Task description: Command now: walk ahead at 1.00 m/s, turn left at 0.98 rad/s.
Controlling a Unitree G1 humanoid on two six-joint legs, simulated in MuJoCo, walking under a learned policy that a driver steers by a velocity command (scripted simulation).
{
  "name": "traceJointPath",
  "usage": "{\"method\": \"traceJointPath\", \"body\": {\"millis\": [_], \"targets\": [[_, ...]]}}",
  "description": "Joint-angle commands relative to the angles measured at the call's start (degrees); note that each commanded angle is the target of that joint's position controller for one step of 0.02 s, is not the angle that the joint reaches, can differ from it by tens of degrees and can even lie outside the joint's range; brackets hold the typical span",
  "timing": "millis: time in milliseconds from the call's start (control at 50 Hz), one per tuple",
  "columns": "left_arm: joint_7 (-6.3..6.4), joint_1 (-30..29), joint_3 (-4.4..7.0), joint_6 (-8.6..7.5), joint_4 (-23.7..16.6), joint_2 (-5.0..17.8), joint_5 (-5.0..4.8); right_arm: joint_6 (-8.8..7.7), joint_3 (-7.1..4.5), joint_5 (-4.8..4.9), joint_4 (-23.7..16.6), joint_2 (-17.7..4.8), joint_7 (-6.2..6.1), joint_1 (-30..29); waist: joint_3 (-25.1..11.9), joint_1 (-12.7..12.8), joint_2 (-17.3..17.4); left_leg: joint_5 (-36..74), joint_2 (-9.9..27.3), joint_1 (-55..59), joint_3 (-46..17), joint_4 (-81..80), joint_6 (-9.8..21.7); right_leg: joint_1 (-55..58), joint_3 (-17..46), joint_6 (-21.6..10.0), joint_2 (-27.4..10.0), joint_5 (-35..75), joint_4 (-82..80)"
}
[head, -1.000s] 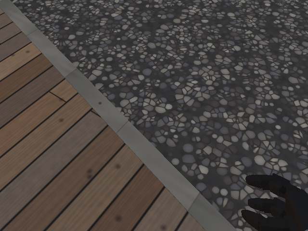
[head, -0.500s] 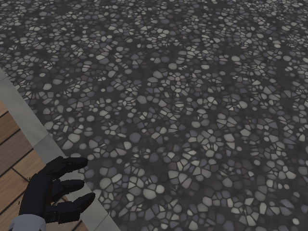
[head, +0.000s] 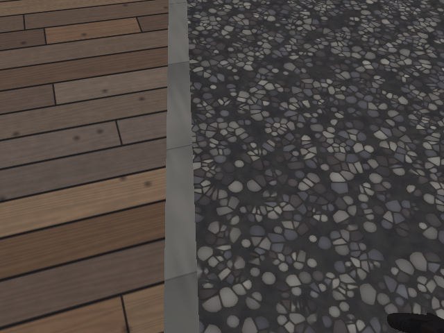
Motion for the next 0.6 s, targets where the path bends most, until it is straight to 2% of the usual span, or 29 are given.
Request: {"method": "traceJointPath", "body": {"millis": [20, 40, 60, 80, 120, 160, 180, 200, 240, 280, 300, 320, 340, 360, 380, 400, 420, 440, 460, 480, 500, 520, 540, 560, 580, 600], "targets": [[-1.20, -11.5, 1.20, -5.35, -14.5, 9.3, -2.08, -2.37, -4.28, -2.05, 0.2, -10.8, -0.59, 15.7, -7.6, -5.2, 7.7, -14.9, 16.9, 41.3, -53.3, -39.1, 6.3, -42.6, 10.8, -3.8, 2.8, -4.5, 14.8], [-0.66, -11.6, 1.11, -4.68, -13.2, 7.8, -0.85, -3.59, -3.96, -1.42, 0.9, -9.2, -0.13, 13.4, -3.4, -2.0, -1.2, -9.2, 14.7, 32.8, -47.6, -37.5, 4.7, -38.6, 11.3, -3.1, 0.5, -3.5, 8.9], [-0.72, -9.8, 1.22, -3.99, -12.4, 6.7, -0.07, -3.96, -4.00, -0.96, 1.2, -8.5, -0.46, 10.5, -1.6, 0.8, -0.1, -4.6, 11.3, 25.9, -41.4, -34.7, 4.2, -34.2, 11.4, -1.5, -0.7, -2.9, 3.9], [-1.09, -9.0, 1.37, -3.08, -11.7, 6.6, 0.16, -3.77, -3.52, -0.86, 0.8, -7.2, -1.14, 8.5, -0.6, 2.2, 1.8, -2.6, 8.3, 20.8, -35.8, -34.5, 3.2, -30.4, 11.0, -0.1, -1.5, -2.4, 0.3], [-1.31, -13.0, 1.22, -2.10, -12.4, 5.1, 0.95, -3.37, -2.88, 0.35, 1.6, -5.4, -2.54, 8.5, 1.0, 2.0, 1.7, 1.5, 5.7, 13.3, -29.7, -36.1, 1.6, -25.1, 7.7, 2.2, -0.9, -1.1, -10.4], [-1.53, -19.3, 0.14, -1.68, -14.9, 0.9, 1.94, -2.86, -3.39, 0.82, 2.9, -6.4, -3.95, 8.7, 2.5, -0.1, 2.2, 1.7, 3.4, 5.8, -25.7, -35.6, 0.0, -19.3, 4.2, 4.3, 1.5, 8.0, -23.2], [-1.78, -21.3, -0.23, -1.53, -15.9, -0.9, 1.82, -2.52, -3.96, 0.85, 3.6, -7.6, -4.26, 9.1, 1.9, -1.3, 2.9, -0.1, 2.2, 3.5, -24.4, -34.5, -1.3, -15.0, 3.6, 4.8, 2.7, 13.3, -29.1], [-1.94, -22.7, 0.00, -1.50, -16.6, -1.1, 1.24, -2.42, -4.47, 0.71, 4.4, -8.5, -4.27, 10.5, 0.7, -2.9, 3.8, -2.2, 2.2, 2.9, -25.0, -33.7, -2.1, -11.5, 4.0, 5.3, 3.8, 18.6, -32.1], [-1.71, -23.9, 1.42, -1.57, -17.6, 1.8, -0.61, -2.75, -4.65, 0.76, 5.7, -7.9, -4.18, 12.0, -0.4, -4.0, 6.7, -4.7, 3.4, 7.6, -28.1, -31.1, -3.3, -10.8, 7.4, 5.8, 3.1, 22.7, -35.8], [-1.38, -24.6, 2.60, -2.01, -18.4, 4.1, -1.63, -2.83, -4.59, 1.07, 6.7, -6.0, -4.30, 12.8, 0.0, -4.0, 8.6, -4.6, 4.4, 14.8, -30.8, -26.3, -4.2, -13.1, 9.3, 5.6, 1.3, 21.3, -39.3], [-1.31, -22.3, 3.40, -2.32, -17.7, 5.2, -1.92, -2.46, -4.63, 1.08, 7.0, -5.4, -4.50, 12.6, -0.6, -2.7, 9.1, -2.8, 4.7, 17.6, -31.2, -22.0, -4.8, -12.3, 9.4, 5.2, 0.1, 21.1, -41.1], [-1.18, -15.2, 4.78, -2.62, -15.3, 6.9, -2.09, -1.99, -4.58, 0.69, 7.0, -4.9, -4.47, 11.8, -4.1, 0.8, 8.1, 1.3, 3.5, 18.2, -29.6, -13.0, -6.0, -5.9, 8.2, 4.7, -0.1, 20.7, -41.4], [-0.89, -1.8, 6.17, -2.50, -11.7, 8.1, -2.27, -1.60, -4.15, -0.61, 6.1, -4.6, -3.93, 9.3, -10.8, 8.1, 6.9, 5.2, 1.2, 13.3, -25.7, 3.1, -8.6, 7.9, 7.5, 4.3, -1.8, 18.6, -38.6], [-1.13, 11.6, 5.48, -2.12, -8.6, 7.8, -0.93, -1.40, -2.02, -2.18, 4.9, 1.7, -3.20, 9.4, -20.0, 11.6, 2.3, -20.6, -0.2, -3.2, -25.5, 25.0, -10.4, 29.4, 14.3, 4.3, -7.9, 9.3, -27.0], [-1.83, 14.1, 5.42, -1.79, -8.5, 12.0, 2.32, -2.13, 0.38, -1.05, 2.5, 7.5, -3.52, 17.3, -21.6, 7.2, -23.1, -28.3, -2.3, -16.9, -24.7, 49.4, -11.6, 32.5, 29.2, 4.2, -14.2, 26.0, -26.5], [-2.12, 5.5, 6.19, -1.97, -9.8, 15.1, 2.05, -2.82, -0.56, 6.07, 0.6, 1.6, -3.44, 24.8, -25.5, 0.5, -31.0, -12.6, 2.9, -23.9, -22.1, 48.5, -12.2, 30.4, 61.0, -6.6, -26.9, -14.7, -49.4], [-1.59, -0.6, 4.82, -1.31, -11.1, 7.0, 1.99, -1.91, -0.95, 5.24, 2.5, -2.5, -3.94, 16.4, -14.3, 2.7, -14.1, -4.6, 7.1, -25.0, -16.9, 48.7, -13.8, 20.2, 55.3, -10.0, -23.5, -34.3, -55.1], [-1.05, -2.8, 3.51, -0.73, -9.9, 3.4, 1.91, -0.85, -1.55, 2.23, 1.2, -4.6, -3.94, 7.8, -5.9, 4.0, -2.0, -2.1, 8.1, -23.0, -13.3, 48.7, -14.0, 10.0, 44.6, -8.9, -20.6, -25.0, -55.6], [-0.88, -4.6, 2.84, -0.96, -8.6, 3.2, 2.22, 0.16, -1.60, 1.02, 0.3, -3.4, -3.83, 7.3, -1.6, 1.6, 1.6, -0.7, 10.1, -19.5, -14.3, 49.0, -14.8, 1.2, 38.3, -10.1, -19.5, -10.4, -53.7], [-0.54, -6.2, 2.58, -1.15, -6.7, 2.4, 1.94, 0.76, -1.73, 0.42, -0.7, -2.9, -3.44, 6.9, 1.0, -0.4, 1.4, -1.8, 11.6, -16.8, -15.3, 47.0, -15.2, -4.3, 30.0, -9.7, -16.8, 3.2, -51.2], [-0.20, -6.4, 1.97, -1.26, -5.1, 0.3, 1.45, 1.31, -1.97, 0.91, -1.7, -2.7, -3.01, 5.9, 1.8, -1.4, -0.9, -4.8, 12.2, -14.9, -15.4, 44.8, -15.2, -7.3, 20.0, -7.9, -14.3, 16.6, -49.4], [0.14, -7.4, 1.49, -1.01, -4.0, -1.2, 0.84, 1.76, -1.75, 1.57, -3.3, -1.7, -2.79, 4.5, 2.1, -2.2, -2.6, -7.8, 12.7, -15.4, -14.4, 41.5, -15.2, -8.2, 13.6, -6.3, -13.1, 25.4, -49.4], [0.49, -7.4, 1.52, -0.86, -3.3, -0.9, 0.60, 1.75, -1.30, 1.32, -5.6, -0.9, -2.44, 2.1, 2.4, -2.2, -3.2, -7.2, 12.9, -16.0, -12.9, 36.6, -15.3, -8.7, 9.4, -5.5, -12.7, 32.7, -50.2], [0.94, -7.8, 1.77, -0.72, -3.2, 0.6, 0.63, 1.48, -0.86, 0.81, -7.8, -0.3, -2.03, -1.1, 2.4, -2.0, -2.4, -5.3, 12.8, -15.6, -11.2, 30.1, -15.5, -9.3, 6.6, -5.6, -12.5, 37.2, -51.7], [1.29, -9.2, 2.42, -0.37, -3.3, 3.7, 0.74, 1.28, -0.34, 0.58, -9.2, 0.2, -1.58, -3.5, 2.6, -1.9, -1.2, -3.0, 12.2, -13.2, -8.8, 21.0, -15.8, -10.7, 3.9, -6.2, -12.1, 39.2, -53.8], [1.74, -9.8, 3.15, 0.04, -3.6, 6.6, 0.76, 0.91, -0.30, 0.34, -9.2, 0.2, -1.13, -4.3, 0.9, -1.6, 0.4, 2.4, 11.7, -8.9, -7.3, 13.3, -15.6, -10.3, 1.4, -6.1, -11.6, 41.2, -54.4]]}}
